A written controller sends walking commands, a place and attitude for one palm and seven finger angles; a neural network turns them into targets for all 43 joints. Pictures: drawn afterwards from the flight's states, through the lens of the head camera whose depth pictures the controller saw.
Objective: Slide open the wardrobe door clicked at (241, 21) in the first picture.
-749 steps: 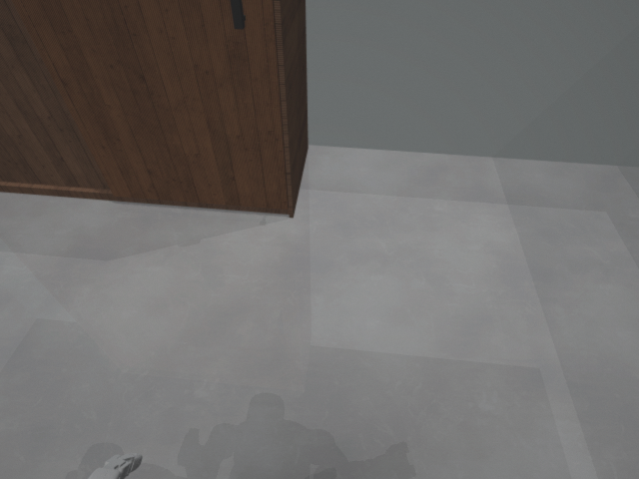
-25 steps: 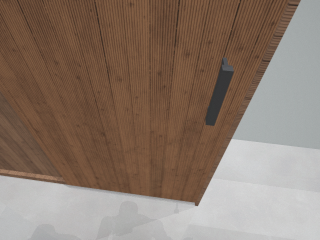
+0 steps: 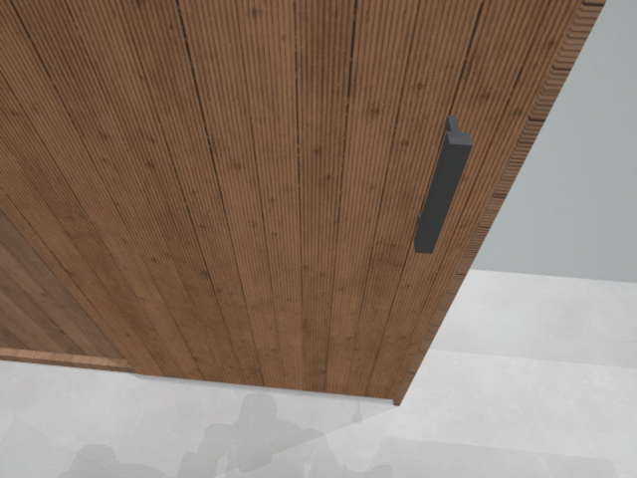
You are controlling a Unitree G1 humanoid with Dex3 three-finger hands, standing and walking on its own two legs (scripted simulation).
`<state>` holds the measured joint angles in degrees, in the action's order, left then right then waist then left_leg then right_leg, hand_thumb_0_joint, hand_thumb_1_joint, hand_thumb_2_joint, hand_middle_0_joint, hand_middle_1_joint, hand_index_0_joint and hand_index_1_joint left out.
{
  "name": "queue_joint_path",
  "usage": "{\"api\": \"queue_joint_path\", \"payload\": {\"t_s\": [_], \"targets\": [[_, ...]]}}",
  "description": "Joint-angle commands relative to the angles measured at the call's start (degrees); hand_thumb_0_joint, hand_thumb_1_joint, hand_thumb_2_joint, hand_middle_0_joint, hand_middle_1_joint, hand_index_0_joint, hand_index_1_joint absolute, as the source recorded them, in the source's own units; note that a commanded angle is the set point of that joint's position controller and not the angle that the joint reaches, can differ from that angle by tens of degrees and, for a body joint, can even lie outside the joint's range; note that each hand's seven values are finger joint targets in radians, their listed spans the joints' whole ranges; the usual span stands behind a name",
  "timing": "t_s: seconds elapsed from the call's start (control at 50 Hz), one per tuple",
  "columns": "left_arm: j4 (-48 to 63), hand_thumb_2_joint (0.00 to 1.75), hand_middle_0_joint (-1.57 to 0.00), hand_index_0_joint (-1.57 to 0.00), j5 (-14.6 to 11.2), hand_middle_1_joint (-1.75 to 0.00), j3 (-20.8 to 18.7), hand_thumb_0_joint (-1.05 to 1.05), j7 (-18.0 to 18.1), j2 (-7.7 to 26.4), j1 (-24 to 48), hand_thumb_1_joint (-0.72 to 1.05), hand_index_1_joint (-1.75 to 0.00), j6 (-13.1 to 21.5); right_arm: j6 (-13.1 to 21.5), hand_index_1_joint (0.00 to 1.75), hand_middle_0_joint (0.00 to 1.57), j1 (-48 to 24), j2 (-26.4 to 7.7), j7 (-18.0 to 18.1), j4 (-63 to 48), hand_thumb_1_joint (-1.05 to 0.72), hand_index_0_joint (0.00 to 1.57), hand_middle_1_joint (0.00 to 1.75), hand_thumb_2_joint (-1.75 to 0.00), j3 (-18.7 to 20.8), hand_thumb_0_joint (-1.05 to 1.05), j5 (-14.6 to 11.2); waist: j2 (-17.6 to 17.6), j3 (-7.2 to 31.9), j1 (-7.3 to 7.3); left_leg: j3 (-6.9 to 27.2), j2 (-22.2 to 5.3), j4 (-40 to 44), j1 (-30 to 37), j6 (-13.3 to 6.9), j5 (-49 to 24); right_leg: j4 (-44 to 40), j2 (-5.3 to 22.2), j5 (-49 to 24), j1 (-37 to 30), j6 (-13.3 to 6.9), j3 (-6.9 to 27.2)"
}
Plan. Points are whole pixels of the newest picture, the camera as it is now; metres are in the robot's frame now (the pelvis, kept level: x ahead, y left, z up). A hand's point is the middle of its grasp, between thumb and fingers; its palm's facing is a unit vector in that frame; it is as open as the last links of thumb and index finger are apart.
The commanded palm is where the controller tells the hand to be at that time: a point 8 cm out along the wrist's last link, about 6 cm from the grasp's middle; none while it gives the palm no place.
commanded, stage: look again from close up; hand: right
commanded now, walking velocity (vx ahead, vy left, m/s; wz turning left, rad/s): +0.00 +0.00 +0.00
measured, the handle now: (436, 188) +0.45 -0.13 +0.14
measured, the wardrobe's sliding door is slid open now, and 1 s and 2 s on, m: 0.00 0.00 0.00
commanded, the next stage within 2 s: raise the hand with hooked fingers in 0.78 s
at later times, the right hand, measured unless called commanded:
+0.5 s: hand out of the picture +0.08 -0.24 -0.16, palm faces -0.02 +0.95 -0.32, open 7.4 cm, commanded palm none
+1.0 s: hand (532, 472) +0.17 -0.25 -0.07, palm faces +0.30 +0.93 -0.23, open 7.4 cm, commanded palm +0.11 -0.29 -0.06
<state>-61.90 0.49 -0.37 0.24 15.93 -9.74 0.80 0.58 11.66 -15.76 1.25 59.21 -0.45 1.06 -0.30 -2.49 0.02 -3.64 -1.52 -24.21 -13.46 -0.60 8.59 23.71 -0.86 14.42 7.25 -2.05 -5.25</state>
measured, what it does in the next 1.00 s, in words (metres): stands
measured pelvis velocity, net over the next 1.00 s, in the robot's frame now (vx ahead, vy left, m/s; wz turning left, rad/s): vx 0.01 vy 0.00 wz -0.03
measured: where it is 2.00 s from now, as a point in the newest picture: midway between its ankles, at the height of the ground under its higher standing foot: outside the picture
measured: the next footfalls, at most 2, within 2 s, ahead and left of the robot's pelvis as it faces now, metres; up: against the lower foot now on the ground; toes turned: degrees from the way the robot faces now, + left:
none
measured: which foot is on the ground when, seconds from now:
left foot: down 0.00-1.00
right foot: down 0.00-1.00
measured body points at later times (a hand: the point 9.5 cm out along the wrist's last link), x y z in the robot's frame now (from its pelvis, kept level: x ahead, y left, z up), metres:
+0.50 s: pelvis +0.01 +0.00 +0.00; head +0.02 +0.00 +0.45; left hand +0.07 +0.28 -0.14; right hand +0.08 -0.29 -0.13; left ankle +0.05 +0.11 -0.74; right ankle -0.01 -0.09 -0.74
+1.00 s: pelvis +0.01 +0.00 +0.00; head +0.02 +0.00 +0.45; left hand +0.11 +0.26 -0.12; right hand +0.15 -0.30 -0.05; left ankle +0.05 +0.11 -0.74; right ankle -0.01 -0.09 -0.74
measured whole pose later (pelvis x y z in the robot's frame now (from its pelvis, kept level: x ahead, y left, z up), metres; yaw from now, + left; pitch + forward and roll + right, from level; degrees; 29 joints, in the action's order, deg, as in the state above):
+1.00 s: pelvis +0.01 +0.00 +0.00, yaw -2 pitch -3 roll -1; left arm -51.1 -1.5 0.3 2.8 14.9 -16.0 8.9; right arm 4.4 18.1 -15.0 0.9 24.8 9.1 -6.6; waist -0.6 -3.1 -1.8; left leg -5.0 -3.0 -25.9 -11.9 -0.4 11.2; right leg 22.5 -2.2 14.8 5.1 -2.0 -3.6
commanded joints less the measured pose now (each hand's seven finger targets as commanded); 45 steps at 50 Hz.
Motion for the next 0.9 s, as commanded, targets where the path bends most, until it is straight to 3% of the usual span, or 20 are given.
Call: {"api": "queue_joint_path", "payload": {"t_s": [0.0, 0.28, 0.42, 0.84, 0.86, 0.88], "targets": [[2.6, 0.90, -0.20, -0.20, 0.1, -0.30, -1.9, 0.00, 0.3, 10.0, 0.6, 0.90, -0.30, 1.1, 1.5, 0.30, 0.20, -2.0, -10.8, 0.6, -3.4, -0.90, 0.20, 0.30, -0.90, 2.2, 0.00, -0.1, 0.2, 2.6, 0.52, 8.1, -6.9, 5.0, 4.2, -1.5, -2.8, -6.7, 8.1, -3.5, 2.9, 0.0, 8.2], [1.3, 0.90, -0.20, -0.20, 0.1, -0.30, -1.4, 0.00, 0.0, 12.3, 2.2, 0.90, -0.30, 1.1, 1.4, 0.30, 0.20, -4.5, -12.6, 0.3, -2.2, -0.90, 0.20, 0.30, -0.90, 1.9, 0.00, -0.3, 0.0, 2.7, 0.26, 7.5, -7.3, 6.6, 6.3, -1.0, -3.3, -8.9, 8.2, -4.8, 1.9, 0.3, 9.0], [0.8, 0.90, -0.20, -0.20, 0.1, -0.30, -1.2, 0.00, 0.2, 12.1, 2.2, 0.90, -0.30, 1.2, 1.4, 0.30, 0.20, -4.9, -12.5, 0.4, -1.7, -0.90, 0.20, 0.30, -0.90, 1.8, 0.00, -0.3, 0.3, 3.1, 0.21, 6.9, -7.4, 6.2, 7.6, -0.9, -7.3, -9.1, 8.6, -8.8, 0.8, 0.5, 8.9], [-0.2, 0.90, -0.20, -0.20, 0.0, -0.30, -0.9, 0.00, 0.5, 11.3, 2.1, 0.90, -0.30, 1.2, 1.2, 0.30, 0.20, -4.0, -11.5, 0.4, -0.4, -0.90, 0.20, 0.30, -0.90, 1.7, 0.00, -0.3, 0.3, 2.0, 0.09, 6.5, -7.4, 7.5, 7.6, -0.6, -5.7, -10.5, 8.6, -8.0, 0.1, 0.7, 8.9], [2.8, 0.90, -0.20, -0.20, -0.5, -0.30, -0.2, 0.00, 0.0, 6.3, -0.4, 0.90, -0.30, 1.8, 1.9, 0.30, 0.20, 3.1, -4.8, 2.0, 1.8, -0.90, 0.20, 0.30, -0.90, 0.7, 0.00, -0.3, 5.1, 4.3, 0.08, 5.3, -7.5, 0.2, 6.3, -0.2, -11.2, -2.8, 10.3, -13.8, 1.4, 1.3, 5.7], [22.6, 0.90, -0.20, -0.20, -2.9, -0.30, -2.6, 0.00, 2.5, 9.5, 0.5, 0.90, -0.30, 8.2, 13.6, 0.32, 0.20, -39.9, -26.9, 1.1, -76.0, -0.88, 0.20, 0.32, -0.89, 24.5, 0.00, -8.6, 11.6, 25.6, 2.51, 1.7, 0.5, -1.3, 14.5, -2.3, -15.4, -4.5, -0.6, -22.9, -7.4, 4.4, 8.5]]}}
